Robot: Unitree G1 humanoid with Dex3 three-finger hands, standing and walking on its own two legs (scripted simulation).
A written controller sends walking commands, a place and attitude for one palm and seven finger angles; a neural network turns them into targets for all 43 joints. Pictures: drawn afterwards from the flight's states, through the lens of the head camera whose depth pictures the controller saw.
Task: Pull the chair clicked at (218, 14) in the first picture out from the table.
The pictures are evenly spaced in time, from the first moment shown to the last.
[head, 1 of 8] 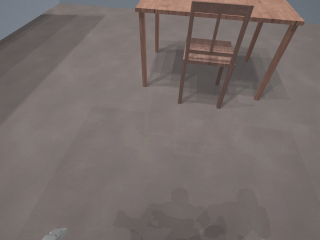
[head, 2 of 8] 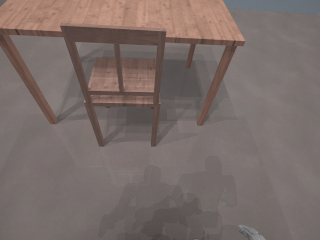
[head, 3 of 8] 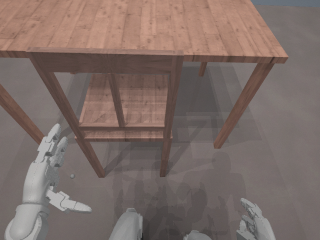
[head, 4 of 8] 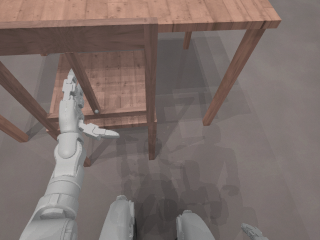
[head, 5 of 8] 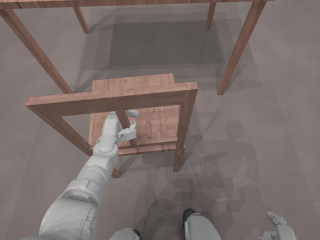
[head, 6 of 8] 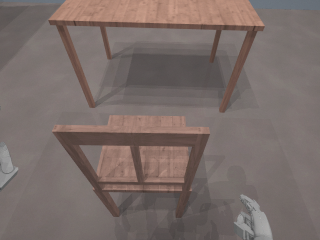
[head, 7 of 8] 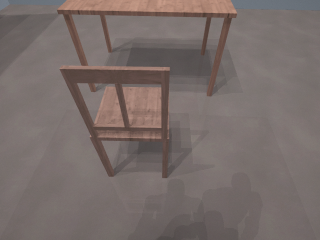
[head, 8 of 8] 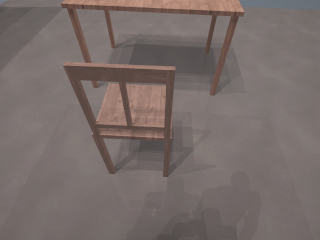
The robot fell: no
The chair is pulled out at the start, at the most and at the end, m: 0.00 0.65 0.65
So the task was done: yes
